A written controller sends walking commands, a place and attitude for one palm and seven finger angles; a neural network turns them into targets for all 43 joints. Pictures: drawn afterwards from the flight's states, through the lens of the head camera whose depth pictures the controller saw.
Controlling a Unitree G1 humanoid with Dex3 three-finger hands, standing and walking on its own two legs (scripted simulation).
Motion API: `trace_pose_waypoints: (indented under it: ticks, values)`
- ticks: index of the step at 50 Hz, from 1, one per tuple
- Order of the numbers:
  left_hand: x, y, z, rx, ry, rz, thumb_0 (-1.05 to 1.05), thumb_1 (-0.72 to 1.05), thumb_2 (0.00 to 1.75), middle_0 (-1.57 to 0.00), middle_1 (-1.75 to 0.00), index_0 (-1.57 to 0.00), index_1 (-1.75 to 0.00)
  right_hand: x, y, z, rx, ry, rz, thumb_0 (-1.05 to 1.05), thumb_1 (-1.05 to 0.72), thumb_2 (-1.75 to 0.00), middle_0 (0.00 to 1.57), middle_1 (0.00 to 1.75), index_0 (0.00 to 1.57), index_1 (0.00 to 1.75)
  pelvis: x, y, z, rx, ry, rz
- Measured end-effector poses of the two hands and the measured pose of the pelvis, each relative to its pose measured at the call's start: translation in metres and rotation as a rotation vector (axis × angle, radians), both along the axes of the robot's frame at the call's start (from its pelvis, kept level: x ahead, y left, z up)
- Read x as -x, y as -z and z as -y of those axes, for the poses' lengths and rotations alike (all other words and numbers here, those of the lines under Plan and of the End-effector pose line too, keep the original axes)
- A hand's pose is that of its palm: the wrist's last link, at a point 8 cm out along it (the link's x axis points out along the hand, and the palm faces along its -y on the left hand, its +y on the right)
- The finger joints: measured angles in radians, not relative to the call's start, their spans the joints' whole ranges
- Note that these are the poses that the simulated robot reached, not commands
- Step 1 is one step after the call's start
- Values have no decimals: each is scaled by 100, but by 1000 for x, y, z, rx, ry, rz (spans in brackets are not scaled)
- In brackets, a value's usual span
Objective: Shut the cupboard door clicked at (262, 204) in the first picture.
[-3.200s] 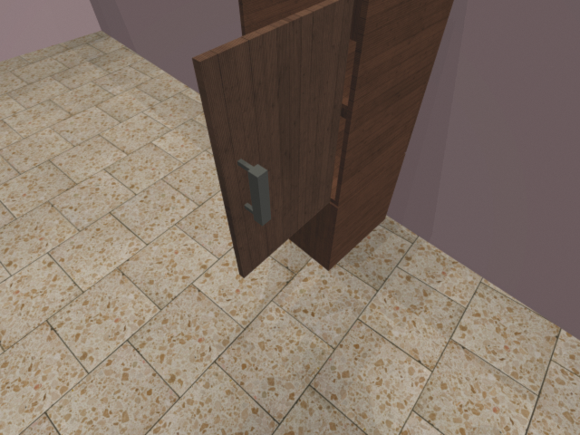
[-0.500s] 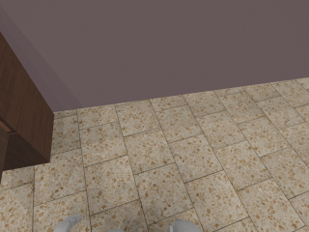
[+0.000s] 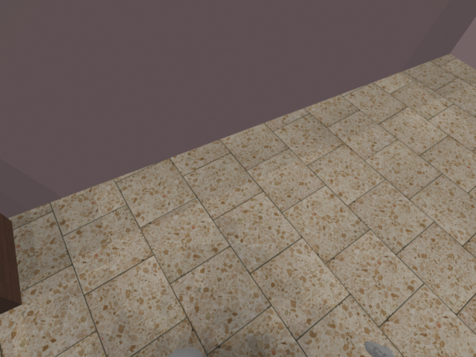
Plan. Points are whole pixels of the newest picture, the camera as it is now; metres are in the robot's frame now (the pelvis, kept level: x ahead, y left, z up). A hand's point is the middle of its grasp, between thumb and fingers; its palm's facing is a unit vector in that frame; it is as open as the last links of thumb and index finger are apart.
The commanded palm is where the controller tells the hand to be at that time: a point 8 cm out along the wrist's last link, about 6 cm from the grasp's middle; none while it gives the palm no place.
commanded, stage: walk around to get in front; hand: left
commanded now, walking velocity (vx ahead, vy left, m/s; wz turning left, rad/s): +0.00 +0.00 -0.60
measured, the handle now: out of the picture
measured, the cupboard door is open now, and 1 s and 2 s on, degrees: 93 93 93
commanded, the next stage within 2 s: walk to a spot facing it in 1.82 s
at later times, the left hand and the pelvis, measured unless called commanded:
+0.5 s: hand (178, 326) +0.18 +0.13 -0.15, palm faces -0.28 -0.92 -0.28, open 7.4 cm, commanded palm none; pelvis +0.01 -0.04 +0.00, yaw -17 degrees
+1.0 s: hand (250, 263) +0.31 -0.01 -0.15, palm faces -0.61 -0.78 -0.16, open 7.4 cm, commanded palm none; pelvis +0.10 -0.09 +0.01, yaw -36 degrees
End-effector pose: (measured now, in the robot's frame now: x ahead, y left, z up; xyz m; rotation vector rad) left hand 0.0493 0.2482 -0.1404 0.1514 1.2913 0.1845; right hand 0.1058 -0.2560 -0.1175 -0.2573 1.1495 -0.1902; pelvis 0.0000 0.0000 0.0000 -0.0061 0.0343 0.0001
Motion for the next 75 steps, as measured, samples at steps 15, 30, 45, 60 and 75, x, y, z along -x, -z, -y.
trace_pose_waypoints:
  ticks: [15, 30, 45, 60, 75]
  values:
    - [-97, -16, 19, 5, 226, 84, 1, 91, 90, -20, -30, -20, -29, 88, 3, 7, -35, 183, -101, 1, -91, -90, 20, 30, 20, 30, -8, -7, 11, 29, 184, 8]
    - [-135, -18, 88, -20, 426, 83, 1, 91, 90, -20, -30, -20, -29, 123, 9, 60, -35, 400, -98, 1, -91, -90, 20, 29, 20, 30, -17, -4, 44, -16, 358, 16]
    - [-230, -11, 139, 73, 604, 52, 1, 91, 90, -20, -30, -20, -29, 146, -7, 15, -65, 574, -151, 1, -91, -90, 20, 30, 20, 30, -82, -11, 62, 16, 553, -6]
    - [-354, -10, 340, 82, 871, 230, 1, 91, 90, -20, -30, -20, -29, 177, 31, 54, -234, 872, -349, 1, -91, -90, 20, 30, 20, 30, -137, 13, 175, 5, 715, 37]
    - [-360, -7, 342, 5, 771, -49, 0, 92, 90, -20, -30, -20, -29, -50, -3, 253, -65, 744, 98, 1, -91, -90, 20, 29, 20, 30, -240, -7, 264, 14, 803, 13]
